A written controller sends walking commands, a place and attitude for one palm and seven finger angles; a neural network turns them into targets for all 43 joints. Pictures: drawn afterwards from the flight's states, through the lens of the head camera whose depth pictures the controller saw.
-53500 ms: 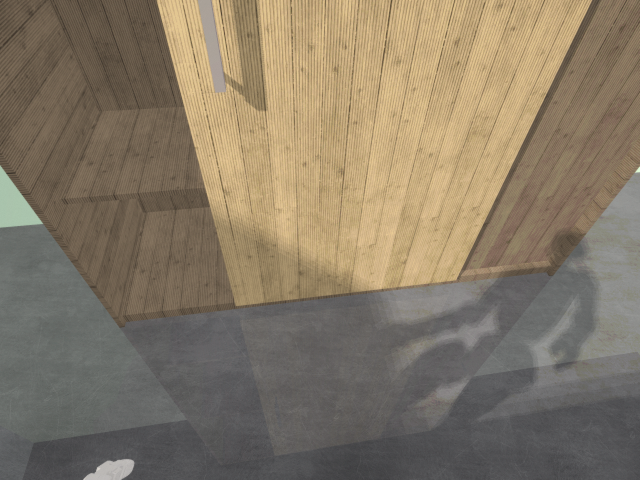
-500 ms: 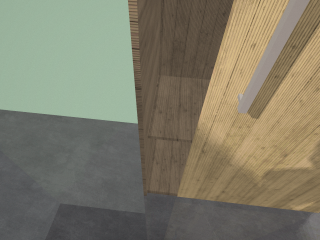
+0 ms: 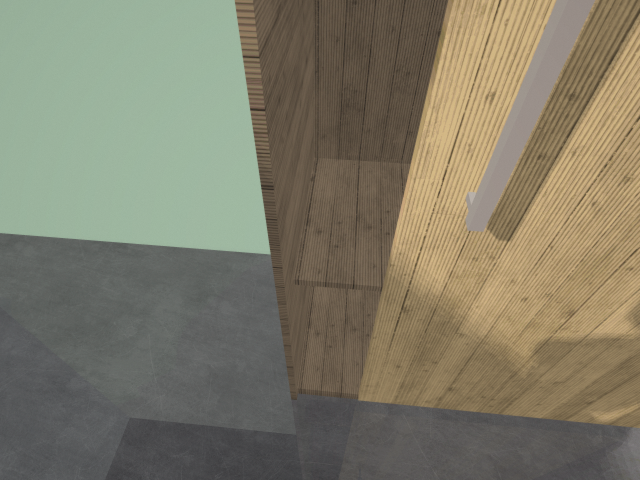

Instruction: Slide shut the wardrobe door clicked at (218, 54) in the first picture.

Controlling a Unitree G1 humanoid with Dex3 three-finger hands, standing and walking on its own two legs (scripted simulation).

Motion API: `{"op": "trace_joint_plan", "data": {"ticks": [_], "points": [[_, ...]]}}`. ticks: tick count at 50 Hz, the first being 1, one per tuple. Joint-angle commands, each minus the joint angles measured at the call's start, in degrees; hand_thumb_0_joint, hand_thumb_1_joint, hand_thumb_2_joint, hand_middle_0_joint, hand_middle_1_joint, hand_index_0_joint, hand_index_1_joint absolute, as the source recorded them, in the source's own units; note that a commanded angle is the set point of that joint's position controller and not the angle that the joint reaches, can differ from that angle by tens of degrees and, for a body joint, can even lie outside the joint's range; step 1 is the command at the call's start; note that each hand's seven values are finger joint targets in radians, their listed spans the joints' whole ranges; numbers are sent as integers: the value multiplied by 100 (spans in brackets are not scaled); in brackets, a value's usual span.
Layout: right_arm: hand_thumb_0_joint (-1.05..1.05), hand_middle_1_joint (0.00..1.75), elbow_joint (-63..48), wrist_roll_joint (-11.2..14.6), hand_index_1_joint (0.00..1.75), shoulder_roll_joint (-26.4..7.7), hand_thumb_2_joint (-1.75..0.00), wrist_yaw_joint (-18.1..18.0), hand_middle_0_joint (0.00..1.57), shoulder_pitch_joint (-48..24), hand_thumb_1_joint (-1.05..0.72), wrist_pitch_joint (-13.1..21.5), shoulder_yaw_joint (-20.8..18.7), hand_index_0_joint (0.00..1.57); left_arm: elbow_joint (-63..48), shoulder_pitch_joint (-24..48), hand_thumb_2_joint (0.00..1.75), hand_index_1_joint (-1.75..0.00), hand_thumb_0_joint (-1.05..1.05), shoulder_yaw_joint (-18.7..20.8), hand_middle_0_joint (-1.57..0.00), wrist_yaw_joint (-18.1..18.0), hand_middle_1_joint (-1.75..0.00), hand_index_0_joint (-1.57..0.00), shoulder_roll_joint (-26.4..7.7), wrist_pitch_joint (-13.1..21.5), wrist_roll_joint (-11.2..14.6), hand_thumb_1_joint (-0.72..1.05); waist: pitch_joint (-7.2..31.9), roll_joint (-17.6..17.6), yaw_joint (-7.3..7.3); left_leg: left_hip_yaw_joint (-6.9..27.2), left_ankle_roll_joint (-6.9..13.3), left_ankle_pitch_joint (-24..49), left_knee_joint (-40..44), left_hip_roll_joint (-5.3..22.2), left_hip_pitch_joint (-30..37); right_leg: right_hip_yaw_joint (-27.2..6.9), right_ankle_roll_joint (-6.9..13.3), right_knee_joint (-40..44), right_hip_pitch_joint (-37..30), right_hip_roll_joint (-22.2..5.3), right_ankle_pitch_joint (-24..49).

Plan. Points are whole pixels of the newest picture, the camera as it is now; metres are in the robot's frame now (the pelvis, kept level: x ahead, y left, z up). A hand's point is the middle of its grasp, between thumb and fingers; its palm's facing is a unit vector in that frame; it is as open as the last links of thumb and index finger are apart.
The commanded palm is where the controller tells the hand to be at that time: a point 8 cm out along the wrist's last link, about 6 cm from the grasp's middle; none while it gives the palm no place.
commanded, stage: look again from close up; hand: right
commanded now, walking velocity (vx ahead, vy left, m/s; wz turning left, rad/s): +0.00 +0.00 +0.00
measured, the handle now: (521, 100) +0.43 -0.17 +0.28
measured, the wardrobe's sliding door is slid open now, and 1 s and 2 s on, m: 0.18 0.18 0.18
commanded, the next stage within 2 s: raise the hand with hooked fingers in 0.66 s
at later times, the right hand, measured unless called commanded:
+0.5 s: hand out of the picture -0.01 -0.16 -0.18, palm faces +0.02 +0.99 -0.17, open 7.4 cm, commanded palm none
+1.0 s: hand (496, 413) +0.20 -0.18 +0.03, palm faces +0.14 +0.98 -0.11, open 7.6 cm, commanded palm +0.12 -0.23 -0.02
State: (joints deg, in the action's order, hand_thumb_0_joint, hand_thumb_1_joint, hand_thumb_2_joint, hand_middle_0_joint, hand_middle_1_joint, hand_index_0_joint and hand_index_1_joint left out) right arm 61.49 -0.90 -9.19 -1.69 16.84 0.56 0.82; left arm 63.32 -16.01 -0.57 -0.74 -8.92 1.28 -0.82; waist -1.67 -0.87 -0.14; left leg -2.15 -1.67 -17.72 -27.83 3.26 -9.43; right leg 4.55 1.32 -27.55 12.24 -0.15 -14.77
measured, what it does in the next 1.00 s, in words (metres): stands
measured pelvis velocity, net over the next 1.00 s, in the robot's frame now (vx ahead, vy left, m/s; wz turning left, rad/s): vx -0.02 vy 0.01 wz -0.03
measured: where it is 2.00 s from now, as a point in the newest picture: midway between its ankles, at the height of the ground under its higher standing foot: outside the picture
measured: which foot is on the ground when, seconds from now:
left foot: down 0.00-1.00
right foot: down 0.00-1.00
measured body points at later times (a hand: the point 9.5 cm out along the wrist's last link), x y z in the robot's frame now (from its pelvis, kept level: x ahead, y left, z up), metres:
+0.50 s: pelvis +0.01 +0.00 +0.00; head +0.02 -0.01 +0.45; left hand +0.01 +0.22 -0.15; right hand -0.01 -0.21 -0.16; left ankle -0.03 +0.14 -0.74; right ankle +0.00 -0.10 -0.74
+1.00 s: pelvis -0.02 +0.01 -0.02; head -0.01 +0.02 +0.43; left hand +0.12 +0.27 -0.11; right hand +0.19 -0.23 +0.04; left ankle -0.03 +0.14 -0.74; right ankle +0.00 -0.10 -0.74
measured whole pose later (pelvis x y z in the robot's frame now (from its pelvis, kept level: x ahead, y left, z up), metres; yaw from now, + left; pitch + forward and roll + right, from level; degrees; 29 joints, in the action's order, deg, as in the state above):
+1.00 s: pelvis -0.02 +0.01 -0.02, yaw -2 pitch +5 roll +0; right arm 1.5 10.8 -12.3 3.2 21.1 15.0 -6.9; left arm 42.7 -14.3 1.9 -1.6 -14.2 17.2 0.5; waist 4.6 1.5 -2.5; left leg -4.0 -0.6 -21.9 -40.2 3.3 -23.1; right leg 2.4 0.3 -39.3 26.6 -0.8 -17.7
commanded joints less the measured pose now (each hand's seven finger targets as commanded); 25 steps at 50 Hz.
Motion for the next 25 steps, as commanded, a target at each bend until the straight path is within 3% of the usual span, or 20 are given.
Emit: {"op": "trace_joint_plan", "data": {"ticks": [1,25], "points": [[0,30,-96,-3,30,-596,-90,-59,20,454,-90,98,-110,20,-121,-321,90,-30,0,84,-20,-48,-30,-20,-566,86,27,90,-140,93,51,319,316,919,519,308,-267,-593,142,584,-155,-557,1078],[0,30,-9,3,30,-530,-90,-72,20,620,-90,109,-102,20,64,-376,90,-30,0,62,-20,-67,-30,-20,-493,67,49,90,-179,21,61,279,314,1193,703,345,-114,-532,150,677,-277,-596,1258]]}}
